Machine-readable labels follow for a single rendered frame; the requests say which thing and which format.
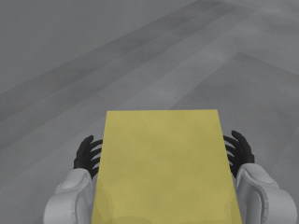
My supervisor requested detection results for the robot left hand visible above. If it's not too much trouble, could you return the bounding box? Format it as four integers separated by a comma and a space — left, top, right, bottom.
73, 135, 103, 180

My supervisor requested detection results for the right robot forearm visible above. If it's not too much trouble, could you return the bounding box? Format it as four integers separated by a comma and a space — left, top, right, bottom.
235, 163, 297, 224

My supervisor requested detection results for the left robot forearm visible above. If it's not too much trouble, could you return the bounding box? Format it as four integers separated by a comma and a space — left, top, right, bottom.
43, 168, 93, 224

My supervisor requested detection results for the robot right hand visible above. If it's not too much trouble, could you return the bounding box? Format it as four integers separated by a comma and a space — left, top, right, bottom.
223, 130, 255, 178

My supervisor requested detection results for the carton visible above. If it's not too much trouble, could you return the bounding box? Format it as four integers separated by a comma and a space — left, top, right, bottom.
91, 109, 243, 224

